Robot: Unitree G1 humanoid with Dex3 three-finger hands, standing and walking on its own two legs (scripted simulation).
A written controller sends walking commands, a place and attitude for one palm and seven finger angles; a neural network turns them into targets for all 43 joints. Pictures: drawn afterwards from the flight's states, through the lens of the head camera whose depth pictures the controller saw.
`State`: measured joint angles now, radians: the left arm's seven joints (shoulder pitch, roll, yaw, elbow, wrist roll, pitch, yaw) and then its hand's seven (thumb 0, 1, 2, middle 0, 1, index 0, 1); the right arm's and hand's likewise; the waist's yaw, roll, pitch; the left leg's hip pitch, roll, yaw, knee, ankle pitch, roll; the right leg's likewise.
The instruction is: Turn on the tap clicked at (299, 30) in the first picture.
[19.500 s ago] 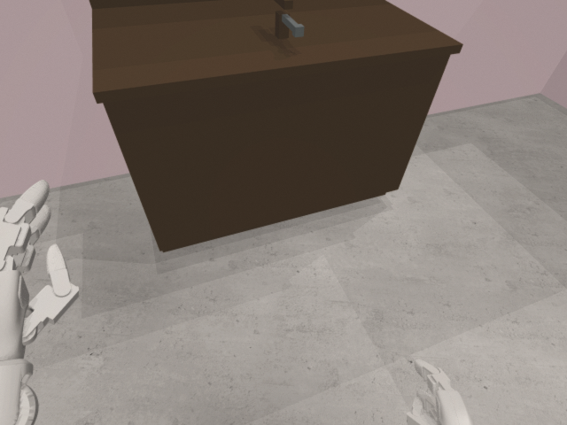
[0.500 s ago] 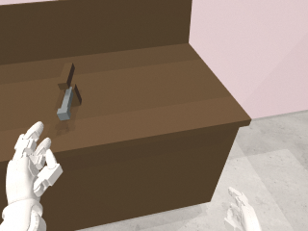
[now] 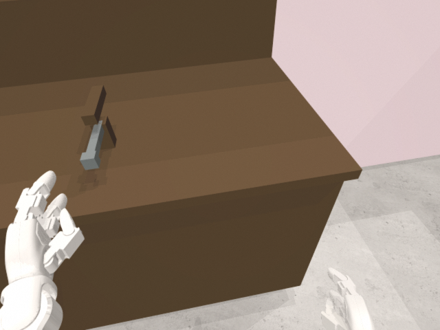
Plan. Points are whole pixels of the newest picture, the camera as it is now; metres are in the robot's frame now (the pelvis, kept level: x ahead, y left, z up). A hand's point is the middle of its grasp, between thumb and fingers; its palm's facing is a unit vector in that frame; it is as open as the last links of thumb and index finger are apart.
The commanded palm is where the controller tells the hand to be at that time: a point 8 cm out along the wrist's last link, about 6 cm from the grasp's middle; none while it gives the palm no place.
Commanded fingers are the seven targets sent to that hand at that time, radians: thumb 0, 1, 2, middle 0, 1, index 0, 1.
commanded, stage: reach beside the lever's end, fingers flat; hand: left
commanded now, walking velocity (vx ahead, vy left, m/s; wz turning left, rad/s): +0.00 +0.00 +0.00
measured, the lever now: (90, 160) +0.38 +0.34 +0.11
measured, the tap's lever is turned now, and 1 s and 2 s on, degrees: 0 0 0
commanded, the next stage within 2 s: push the lever round in 2.00 s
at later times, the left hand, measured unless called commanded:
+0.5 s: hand (72, 216) +0.23 +0.28 +0.13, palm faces +0.53 -0.84 -0.10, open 7.4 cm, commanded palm +0.19 +0.32 +0.14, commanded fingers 0.00 0.90 0.90 -0.19 -0.26 -0.19 -0.26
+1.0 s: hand (66, 200) +0.27 +0.33 +0.11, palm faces +0.57 -0.82 -0.09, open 7.6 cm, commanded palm +0.23 +0.36 +0.12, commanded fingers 0.00 0.90 0.90 -0.17 -0.20 -0.17 -0.20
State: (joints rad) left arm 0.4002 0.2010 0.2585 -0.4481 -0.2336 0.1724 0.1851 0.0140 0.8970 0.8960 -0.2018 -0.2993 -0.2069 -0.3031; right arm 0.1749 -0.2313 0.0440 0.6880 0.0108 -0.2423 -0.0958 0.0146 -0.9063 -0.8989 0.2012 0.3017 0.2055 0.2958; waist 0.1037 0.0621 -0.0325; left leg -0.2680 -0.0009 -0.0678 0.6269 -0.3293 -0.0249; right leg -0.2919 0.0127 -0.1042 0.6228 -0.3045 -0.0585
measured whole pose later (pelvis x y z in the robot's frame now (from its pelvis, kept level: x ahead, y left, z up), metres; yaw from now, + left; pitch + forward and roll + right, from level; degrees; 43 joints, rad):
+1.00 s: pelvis +0.01 +0.01 +0.00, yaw -1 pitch +2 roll +0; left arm 0.06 0.30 0.46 0.05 -0.24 0.05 0.09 0.01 0.90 0.90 -0.17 -0.22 -0.18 -0.22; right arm 0.19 -0.24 0.03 0.71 0.02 -0.20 -0.12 0.01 -0.91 -0.90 0.20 0.30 0.21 0.30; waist 0.07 0.04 -0.04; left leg -0.35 -0.01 -0.04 0.65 -0.34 -0.01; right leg -0.38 0.01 -0.08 0.64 -0.30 -0.04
